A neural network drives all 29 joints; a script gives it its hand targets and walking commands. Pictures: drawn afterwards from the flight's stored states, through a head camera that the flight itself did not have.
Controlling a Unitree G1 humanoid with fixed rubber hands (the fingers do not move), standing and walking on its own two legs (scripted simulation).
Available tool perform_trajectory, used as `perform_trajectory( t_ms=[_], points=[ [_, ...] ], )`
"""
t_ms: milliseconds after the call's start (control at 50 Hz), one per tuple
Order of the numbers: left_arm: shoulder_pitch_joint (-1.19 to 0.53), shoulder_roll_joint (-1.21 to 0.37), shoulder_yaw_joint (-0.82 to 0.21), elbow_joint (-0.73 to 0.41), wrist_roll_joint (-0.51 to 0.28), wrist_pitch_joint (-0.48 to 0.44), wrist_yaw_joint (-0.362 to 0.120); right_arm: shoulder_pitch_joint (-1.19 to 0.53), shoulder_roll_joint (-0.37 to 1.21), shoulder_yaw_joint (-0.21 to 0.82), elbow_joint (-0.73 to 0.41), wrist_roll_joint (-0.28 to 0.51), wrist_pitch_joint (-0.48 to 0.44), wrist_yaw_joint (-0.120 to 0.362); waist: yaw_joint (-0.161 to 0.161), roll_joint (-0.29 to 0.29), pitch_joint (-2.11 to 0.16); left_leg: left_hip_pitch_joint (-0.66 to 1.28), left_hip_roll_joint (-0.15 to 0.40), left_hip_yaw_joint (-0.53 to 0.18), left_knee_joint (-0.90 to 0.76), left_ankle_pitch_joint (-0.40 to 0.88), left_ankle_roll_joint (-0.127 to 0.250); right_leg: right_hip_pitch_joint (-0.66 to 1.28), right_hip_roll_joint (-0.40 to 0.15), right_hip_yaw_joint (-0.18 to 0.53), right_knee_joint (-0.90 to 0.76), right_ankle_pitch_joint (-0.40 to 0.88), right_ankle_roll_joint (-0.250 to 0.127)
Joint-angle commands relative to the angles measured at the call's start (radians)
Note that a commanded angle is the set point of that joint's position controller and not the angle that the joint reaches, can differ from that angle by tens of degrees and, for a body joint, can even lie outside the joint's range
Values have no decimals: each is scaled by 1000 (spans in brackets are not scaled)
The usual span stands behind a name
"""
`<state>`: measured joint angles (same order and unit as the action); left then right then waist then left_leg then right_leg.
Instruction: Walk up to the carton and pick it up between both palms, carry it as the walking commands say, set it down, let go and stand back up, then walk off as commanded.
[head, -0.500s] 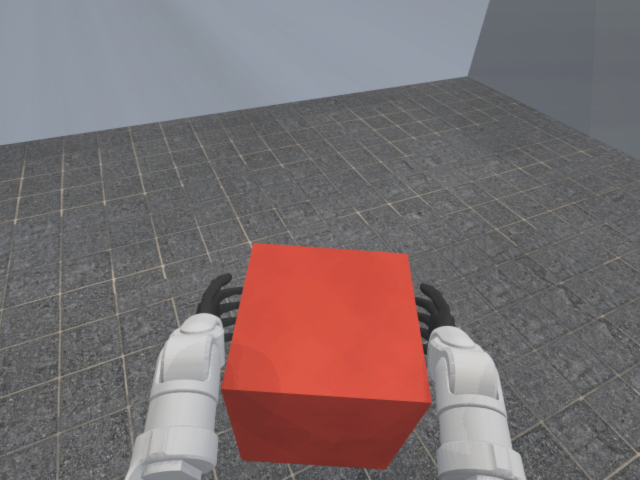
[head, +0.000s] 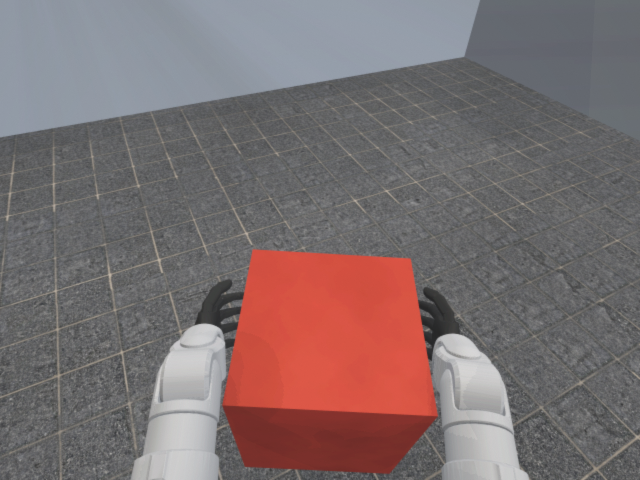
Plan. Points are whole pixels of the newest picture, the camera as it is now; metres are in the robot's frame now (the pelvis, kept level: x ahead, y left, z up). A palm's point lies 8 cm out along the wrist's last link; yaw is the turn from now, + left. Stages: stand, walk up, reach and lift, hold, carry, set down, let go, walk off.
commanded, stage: reach and lift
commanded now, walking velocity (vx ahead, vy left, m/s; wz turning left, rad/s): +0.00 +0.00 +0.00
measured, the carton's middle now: (324, 367) +0.28 +0.00 -0.02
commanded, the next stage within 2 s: hold in 0.36 s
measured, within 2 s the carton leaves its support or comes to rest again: neither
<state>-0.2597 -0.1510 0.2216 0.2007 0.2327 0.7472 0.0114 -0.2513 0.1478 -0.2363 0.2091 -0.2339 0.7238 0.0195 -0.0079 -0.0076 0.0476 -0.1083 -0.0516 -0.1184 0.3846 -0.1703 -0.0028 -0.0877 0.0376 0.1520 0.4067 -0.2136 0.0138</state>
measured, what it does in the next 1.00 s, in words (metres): stands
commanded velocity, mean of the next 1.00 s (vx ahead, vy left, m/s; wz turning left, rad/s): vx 0.00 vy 0.00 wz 0.00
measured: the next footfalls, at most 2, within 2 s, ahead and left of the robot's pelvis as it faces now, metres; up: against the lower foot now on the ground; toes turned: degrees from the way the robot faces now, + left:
left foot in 1.98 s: -0.09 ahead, +0.10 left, +0.00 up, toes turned +40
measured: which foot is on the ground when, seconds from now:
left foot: down 0.00-1.00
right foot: down 0.00-1.00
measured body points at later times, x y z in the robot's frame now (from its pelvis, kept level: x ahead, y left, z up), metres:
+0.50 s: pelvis +0.00 -0.01 +0.00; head -0.04 -0.01 +0.45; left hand +0.29 +0.15 +0.03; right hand +0.29 -0.16 +0.03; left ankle +0.03 +0.12 -0.74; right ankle +0.01 -0.13 -0.74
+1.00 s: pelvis -0.01 +0.00 +0.00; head -0.04 +0.00 +0.45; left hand +0.29 +0.15 +0.03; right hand +0.28 -0.15 +0.03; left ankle +0.03 +0.12 -0.74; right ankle +0.01 -0.13 -0.74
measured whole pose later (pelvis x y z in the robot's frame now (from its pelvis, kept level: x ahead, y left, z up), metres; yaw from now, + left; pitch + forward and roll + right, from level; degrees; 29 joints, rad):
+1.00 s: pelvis -0.01 +0.00 +0.00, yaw +0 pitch -8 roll +0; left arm -0.22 -0.14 0.19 0.17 0.23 0.77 0.01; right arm -0.20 0.14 -0.20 0.17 -0.22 0.76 0.01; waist -0.01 0.00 0.06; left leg -0.09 -0.05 -0.12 0.42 -0.19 0.00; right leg -0.06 0.04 0.14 0.43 -0.23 0.01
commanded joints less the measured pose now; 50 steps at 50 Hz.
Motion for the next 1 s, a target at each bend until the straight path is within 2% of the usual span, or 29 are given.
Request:
perform_trajectory(
  t_ms=[0,380,800,980],
  points=[
    [-508,-915,-640,-91,-257,-40,-217,-537,873,647,-102,256,-19,214,5,0,-346,160,-34,37,-47,199,-18,15,56,-67,-80,199,-7],
    [-516,-856,-654,-130,-268,-35,-238,-489,908,653,-107,270,2,193,9,-6,-285,109,-47,53,-41,79,-6,18,43,-57,-88,130,-2],
    [-482,-900,-663,-132,-274,-18,-218,-483,861,645,-132,267,5,211,-8,12,-261,140,-30,29,-43,95,-15,-14,54,-71,-81,89,-20],
    [-489,-919,-659,-121,-276,-22,-216,-500,863,649,-128,270,-2,220,-3,14,-270,137,-25,26,-42,86,-13,-21,53,-72,-76,71,-24]
  ],
)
